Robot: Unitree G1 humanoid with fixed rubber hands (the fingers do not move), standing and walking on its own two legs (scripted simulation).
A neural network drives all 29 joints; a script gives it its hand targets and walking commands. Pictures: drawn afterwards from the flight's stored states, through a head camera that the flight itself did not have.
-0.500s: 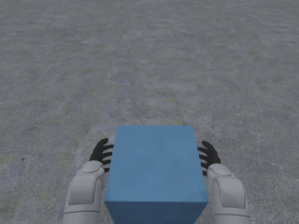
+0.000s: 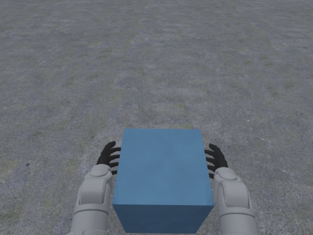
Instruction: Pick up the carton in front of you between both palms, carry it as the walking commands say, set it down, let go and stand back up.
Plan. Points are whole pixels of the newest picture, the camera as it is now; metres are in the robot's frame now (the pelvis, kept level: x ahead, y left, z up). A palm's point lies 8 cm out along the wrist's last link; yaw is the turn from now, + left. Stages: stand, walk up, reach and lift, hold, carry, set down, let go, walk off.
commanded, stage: carry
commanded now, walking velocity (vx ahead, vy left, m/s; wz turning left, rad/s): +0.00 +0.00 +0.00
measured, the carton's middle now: (161, 183) +0.30 +0.00 -0.03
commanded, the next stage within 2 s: hold in 0.74 s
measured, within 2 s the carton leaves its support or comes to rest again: neither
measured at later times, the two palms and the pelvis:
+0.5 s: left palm (101, 176) +0.27 +0.15 +0.04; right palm (221, 179) +0.27 -0.15 +0.04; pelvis -0.02 +0.00 +0.00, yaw +0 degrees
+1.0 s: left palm (95, 186) +0.24 +0.16 +0.05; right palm (221, 184) +0.25 -0.14 +0.05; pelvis -0.04 +0.00 +0.01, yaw +2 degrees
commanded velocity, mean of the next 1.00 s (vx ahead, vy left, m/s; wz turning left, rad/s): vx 0.00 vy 0.00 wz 0.00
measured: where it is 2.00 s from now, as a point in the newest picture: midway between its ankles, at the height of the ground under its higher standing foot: outside the picture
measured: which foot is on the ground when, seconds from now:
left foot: down 0.00-1.00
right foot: down 0.00-1.00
